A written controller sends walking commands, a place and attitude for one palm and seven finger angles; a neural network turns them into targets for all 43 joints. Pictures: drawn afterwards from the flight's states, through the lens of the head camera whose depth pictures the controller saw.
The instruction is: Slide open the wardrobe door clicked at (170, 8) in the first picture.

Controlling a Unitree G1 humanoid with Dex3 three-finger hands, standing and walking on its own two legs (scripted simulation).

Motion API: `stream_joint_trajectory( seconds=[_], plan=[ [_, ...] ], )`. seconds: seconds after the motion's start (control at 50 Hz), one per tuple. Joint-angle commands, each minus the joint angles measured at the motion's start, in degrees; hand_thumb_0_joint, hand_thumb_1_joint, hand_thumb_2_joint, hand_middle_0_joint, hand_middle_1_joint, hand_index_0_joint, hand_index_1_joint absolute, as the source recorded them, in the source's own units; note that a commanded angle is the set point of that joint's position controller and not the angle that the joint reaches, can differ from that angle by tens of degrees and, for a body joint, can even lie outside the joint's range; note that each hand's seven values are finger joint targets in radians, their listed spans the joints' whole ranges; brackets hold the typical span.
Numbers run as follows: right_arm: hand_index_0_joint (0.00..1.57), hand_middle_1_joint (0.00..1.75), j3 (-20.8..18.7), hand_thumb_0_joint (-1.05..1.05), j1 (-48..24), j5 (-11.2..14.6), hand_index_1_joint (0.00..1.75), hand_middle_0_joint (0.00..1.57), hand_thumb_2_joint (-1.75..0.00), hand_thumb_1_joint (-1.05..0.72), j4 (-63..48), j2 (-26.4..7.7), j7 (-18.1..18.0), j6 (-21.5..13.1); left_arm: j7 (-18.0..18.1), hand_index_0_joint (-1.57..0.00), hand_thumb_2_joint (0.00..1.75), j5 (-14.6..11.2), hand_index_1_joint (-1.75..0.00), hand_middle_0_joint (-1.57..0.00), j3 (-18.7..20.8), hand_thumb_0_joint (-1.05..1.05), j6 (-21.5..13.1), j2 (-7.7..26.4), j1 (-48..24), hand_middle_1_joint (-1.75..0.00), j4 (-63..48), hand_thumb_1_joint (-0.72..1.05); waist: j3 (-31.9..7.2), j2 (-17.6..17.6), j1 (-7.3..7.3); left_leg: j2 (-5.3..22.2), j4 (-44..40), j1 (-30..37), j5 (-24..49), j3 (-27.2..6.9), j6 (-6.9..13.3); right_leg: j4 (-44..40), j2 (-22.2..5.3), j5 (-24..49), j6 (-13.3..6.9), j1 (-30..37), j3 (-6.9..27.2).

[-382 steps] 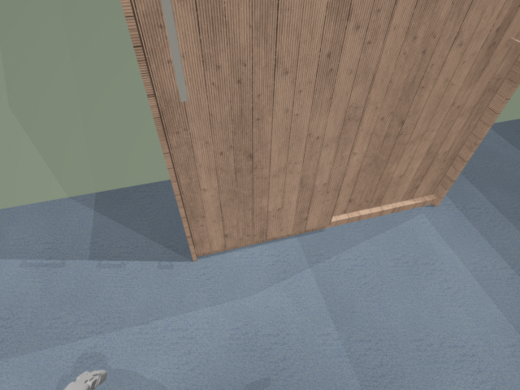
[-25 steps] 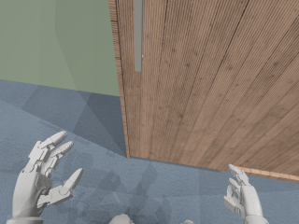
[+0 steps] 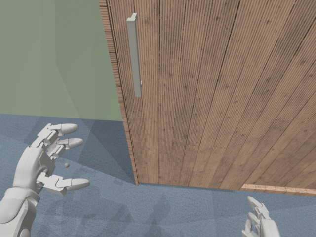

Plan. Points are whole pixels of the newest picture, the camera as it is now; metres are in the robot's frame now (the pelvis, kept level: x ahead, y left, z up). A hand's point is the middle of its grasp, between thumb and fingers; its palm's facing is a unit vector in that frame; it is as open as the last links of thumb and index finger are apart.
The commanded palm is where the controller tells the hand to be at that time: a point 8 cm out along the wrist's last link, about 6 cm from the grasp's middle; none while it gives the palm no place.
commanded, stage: raise the hand with hooked fingers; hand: left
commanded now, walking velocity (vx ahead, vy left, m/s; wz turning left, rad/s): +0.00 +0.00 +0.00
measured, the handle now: (136, 59) +0.53 +0.12 +0.19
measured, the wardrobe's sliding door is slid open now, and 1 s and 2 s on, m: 0.00 0.00 0.00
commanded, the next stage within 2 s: move the hooked fingers beside the handle in 1.02 s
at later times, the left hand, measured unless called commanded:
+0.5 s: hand (37, 111) +0.28 +0.26 +0.23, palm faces +0.12 -0.99 -0.09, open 14.0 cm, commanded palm +0.24 +0.30 +0.22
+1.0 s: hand (40, 110) +0.29 +0.26 +0.22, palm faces +0.11 -0.99 -0.07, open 14.0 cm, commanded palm +0.24 +0.30 +0.22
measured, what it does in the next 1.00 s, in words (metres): stands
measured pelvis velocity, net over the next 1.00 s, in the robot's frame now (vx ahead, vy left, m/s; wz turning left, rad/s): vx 0.00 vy -0.02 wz -0.02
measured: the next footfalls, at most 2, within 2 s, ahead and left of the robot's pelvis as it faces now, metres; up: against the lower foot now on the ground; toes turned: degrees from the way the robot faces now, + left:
none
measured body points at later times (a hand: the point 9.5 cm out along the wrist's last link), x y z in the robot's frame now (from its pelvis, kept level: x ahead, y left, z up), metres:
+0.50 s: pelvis +0.00 -0.02 +0.02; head -0.02 -0.04 +0.47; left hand +0.26 +0.31 +0.23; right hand +0.19 -0.24 -0.05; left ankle -0.02 +0.12 -0.72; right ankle +0.03 -0.14 -0.72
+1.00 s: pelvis +0.00 -0.02 +0.02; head -0.02 -0.04 +0.47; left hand +0.27 +0.31 +0.22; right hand +0.19 -0.24 -0.05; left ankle -0.02 +0.12 -0.72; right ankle +0.03 -0.14 -0.72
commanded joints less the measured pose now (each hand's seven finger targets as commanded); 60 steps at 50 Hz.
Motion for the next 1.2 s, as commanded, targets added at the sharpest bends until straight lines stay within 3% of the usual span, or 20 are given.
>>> stream_joint_trajectory(
  seconds=[0.0, 0.04, 0.1, 0.16, 0.24, 0.3, 0.36, 0.42, 0.48, 0.54, 0.58, 0.7, 0.74, 0.76, 0.8, 0.88, 0.94, 1.04, 1.1, 1.18],
  plan=[
    [0.20, 0.30, -1.58, 0.00, -6.15, -0.17, 0.30, 0.20, -0.90, -0.90, -10.53, -5.09, -1.07, -4.05, 0.36, -0.29, 0.35, -2.69, -1.12, -0.29, 12.25, 0.00, -2.06, 16.48, -15.09, -1.12, -14.31, -0.38, -9.45, 2.95, 1.21, -2.01, -11.48, 2.41, 16.98, -0.85, 0.79, -6.75, 3.87, 10.37, -2.75, 12.38, -0.25],
    [0.20, 0.30, -1.12, 0.00, -6.50, -0.42, 0.30, 0.20, -0.90, -0.90, -10.20, -4.75, -0.76, -3.96, 0.67, -0.29, 0.33, -3.72, -1.15, -0.29, 14.36, 0.00, -1.42, 17.50, -15.80, -1.15, -12.87, -0.43, -8.82, 3.13, 2.11, -2.03, -12.01, 3.17, 19.99, -0.52, 0.61, -7.45, 4.15, 14.31, -2.93, 14.64, -0.21],
    [0.20, 0.30, -0.76, 0.00, -7.05, 0.21, 0.30, 0.20, -0.90, -0.90, -9.55, -4.70, -0.54, -3.75, -0.18, -0.30, 0.30, -4.04, -1.20, -0.30, 12.18, 0.00, 1.52, 15.02, -19.32, -1.20, -8.68, -0.50, -4.91, 5.45, 1.20, -2.02, -13.48, 4.41, 19.93, 0.11, 0.26, -8.91, 4.08, 15.49, -2.77, 13.54, -0.34],
    [0.20, 0.30, -0.64, 0.00, -6.83, 0.73, 0.30, 0.20, -0.90, -0.90, -9.49, -5.30, -0.58, -2.91, -2.25, -0.30, 0.30, -3.26, -1.20, -0.30, 10.04, 0.00, 6.45, 14.51, -21.29, -1.20, -3.68, -0.50, -2.74, 3.64, 0.87, -1.92, -14.83, 4.87, 19.40, 0.68, 0.74, -10.75, 4.02, 15.78, -2.57, 13.77, 0.10],
    [0.20, 0.30, -0.27, 0.00, -7.78, 0.99, 0.30, 0.20, -0.90, -0.90, -10.19, -5.60, -1.05, -1.37, -3.79, -0.30, 0.30, -2.39, -1.20, -0.30, 11.27, 0.00, 11.39, 18.01, -27.57, -1.20, -2.51, -0.50, -2.89, -0.96, 0.71, -1.85, -15.82, 5.95, 17.93, 0.39, 1.52, -12.87, 4.19, 13.47, -2.25, 14.56, 0.68],
    [0.20, 0.30, -0.09, 0.00, -8.80, 0.81, 0.30, 0.20, -0.90, -0.90, -10.69, -5.24, -1.16, -0.91, -3.87, -0.30, 0.30, -2.66, -1.20, -0.30, 15.42, 0.00, 10.71, 22.32, -33.74, -1.20, -4.82, -0.50, -7.80, -1.45, 0.96, -2.16, -16.14, 8.06, 18.96, 0.26, 1.58, -13.25, 4.04, 13.96, -2.09, 17.05, 1.06],
    [0.20, 0.30, 0.32, 0.00, -9.55, 0.50, 0.30, 0.20, -0.90, -0.90, -10.66, -4.60, -0.99, -0.89, -3.49, -0.30, 0.30, -3.08, -1.20, -0.30, 18.79, 0.00, 8.48, 25.92, -38.16, -1.20, -6.91, -0.50, -11.60, 1.43, 1.55, -2.48, -16.59, 9.93, 20.38, 0.59, 1.54, -13.73, 4.03, 15.49, -2.25, 20.11, 1.65],
    [0.20, 0.30, 0.49, 0.00, -9.40, 0.91, 0.30, 0.20, -0.90, -0.90, -9.75, -4.53, -1.22, -0.81, -4.17, -0.30, 0.30, -2.89, -1.20, -0.30, 17.25, 0.00, 8.52, 24.68, -40.16, -1.20, -2.81, -0.50, -8.61, 3.95, 1.03, -2.48, -17.61, 10.59, 19.79, 1.05, 1.41, -14.65, 4.14, 15.78, -2.39, 18.56, 1.38],
    [0.20, 0.30, 0.56, 0.00, -9.49, 1.32, 0.30, 0.20, -0.90, -0.90, -9.17, -5.22, -1.34, -0.27, -5.37, -0.30, 0.30, -2.27, -1.20, -0.30, 15.47, 0.00, 11.67, 24.73, -42.79, -1.20, 3.01, -0.50, -4.43, 4.40, 0.74, -2.36, -18.82, 9.43, 17.40, 0.94, 1.46, -16.08, 3.78, 13.22, -2.49, 17.13, 1.75],
    [0.20, 0.30, 0.25, 0.00, -8.94, 1.75, 0.30, 0.20, -0.90, -0.90, -9.38, -5.94, -0.97, 0.52, -6.71, -0.30, 0.30, -1.97, -1.20, -0.30, 13.49, 0.00, 16.03, 22.76, -38.82, -1.20, 10.32, -0.50, -2.62, -0.03, 1.19, -2.22, -19.21, 7.91, 16.89, 0.78, 1.45, -16.42, 3.69, 12.10, -2.49, 16.58, 1.46],
    [0.20, 0.30, 0.00, 0.00, -9.13, 1.98, 0.30, 0.20, -0.90, -0.90, -10.17, -6.49, -0.49, 1.29, -7.76, -0.30, 0.30, -2.22, -1.20, -0.30, 13.46, 0.00, 17.75, 22.75, -36.66, -1.20, 10.95, -0.50, -4.02, -2.40, 1.34, -2.32, -18.59, 7.51, 17.34, 0.94, 1.56, -15.73, 3.51, 12.75, -2.17, 16.54, 1.56],
    [0.20, 0.30, -0.18, 0.00, -10.68, 1.07, 0.30, 0.20, -0.90, -0.90, -12.78, -5.31, 0.49, 1.22, -5.52, -0.30, 0.30, -3.29, -1.20, -0.30, 19.57, 0.00, 12.36, 27.47, -39.99, -1.20, -3.54, -0.50, -12.20, 0.14, 2.54, -2.69, -18.46, 10.66, 20.70, 1.16, 1.50, -14.73, 3.87, 15.34, -2.43, 20.63, 1.62],
    [0.20, 0.30, -0.12, 0.00, -10.32, 0.69, 0.30, 0.20, -0.90, -0.90, -12.27, -5.07, 0.40, 0.87, -3.82, -0.30, 0.30, -2.99, -1.20, -0.30, 21.06, 0.00, 10.34, 28.89, -40.43, -1.20, -5.94, -0.50, -11.44, 1.40, 2.74, -2.54, -18.68, 11.15, 21.40, 1.38, 1.51, -14.93, 4.24, 15.96, -2.57, 20.69, 1.54],
    [0.20, 0.30, -0.04, 0.00, -10.29, 0.63, 0.30, 0.20, -0.90, -0.90, -12.10, -4.90, 0.21, 0.68, -3.28, -0.30, 0.30, -2.56, -1.20, -0.30, 20.55, 0.00, 9.84, 28.08, -41.30, -1.20, -6.16, -0.50, -10.73, 4.27, 2.42, -2.59, -19.34, 11.43, 20.94, 1.48, 1.41, -15.08, 4.22, 15.59, -2.73, 20.18, 1.42],
    [0.20, 0.30, -0.16, 0.00, -9.45, 0.83, 0.30, 0.20, -0.90, -0.90, -11.16, -4.93, -0.23, 0.65, -2.81, -0.30, 0.30, -1.97, -1.20, -0.30, 18.99, 0.00, 10.30, 26.19, -40.93, -1.20, -3.25, -0.50, -7.73, 5.85, 1.80, -2.55, -19.82, 11.40, 19.83, 1.82, 1.34, -15.60, 4.27, 15.00, -2.73, 18.26, 1.21],
    [0.20, 0.30, 0.03, 0.00, -9.40, 1.50, 0.30, 0.20, -0.90, -0.90, -10.33, -5.62, -1.01, 1.10, -3.78, -0.30, 0.30, -0.93, -1.20, -0.30, 13.77, 0.00, 14.35, 22.81, -42.24, -1.20, 2.79, -0.50, -2.35, 3.51, 0.48, -2.28, -20.75, 9.84, 14.54, 1.40, 1.46, -17.47, 4.21, 8.80, -2.46, 15.12, 1.38],
    [0.20, 0.30, 0.09, 0.00, -9.57, 1.50, 0.30, 0.20, -0.90, -0.90, -10.66, -5.77, -1.15, 1.12, -4.87, -0.30, 0.30, -0.82, -1.20, -0.30, 12.41, 0.00, 15.82, 22.35, -42.48, -1.20, 2.46, -0.50, -4.96, 2.79, 0.57, -2.32, -20.32, 11.03, 15.76, 1.22, 1.49, -17.20, 4.27, 10.15, -2.50, 16.36, 1.43],
    [0.20, 0.30, 0.17, 0.00, -9.99, 0.89, 0.30, 0.20, -0.90, -0.90, -11.28, -5.48, -0.59, 1.28, -5.55, -0.30, 0.30, -1.98, -1.20, -0.30, 16.88, 0.00, 13.76, 26.05, -40.70, -1.20, -0.99, -0.50, -9.88, 0.40, 1.73, -2.45, -19.60, 11.95, 20.21, 0.88, 1.52, -15.94, 4.54, 15.48, -2.57, 19.96, 1.23],
    [0.20, 0.30, 0.26, 0.00, -9.78, 0.87, 0.30, 0.20, -0.90, -0.90, -11.06, -5.17, -0.31, 1.43, -5.22, -0.30, 0.30, -2.49, -1.20, -0.30, 18.01, 0.00, 12.81, 25.75, -39.93, -1.20, 0.26, -0.50, -8.50, 0.44, 1.80, -2.49, -20.01, 11.16, 20.71, 0.91, 1.34, -15.73, 4.60, 16.71, -2.64, 19.41, 0.67],
    [0.20, 0.30, 0.10, 0.00, -9.49, 1.01, 0.30, 0.20, -0.90, -0.90, -10.39, -5.25, -0.55, 1.58, -4.48, -0.30, 0.30, -1.92, -1.20, -0.30, 14.45, 0.00, 13.87, 22.82, -43.24, -1.20, 3.01, -0.50, -5.94, 2.59, 0.84, -2.42, -20.18, 11.30, 19.02, 0.99, 1.27, -16.33, 4.47, 15.06, -2.64, 16.79, 1.01]
  ],
)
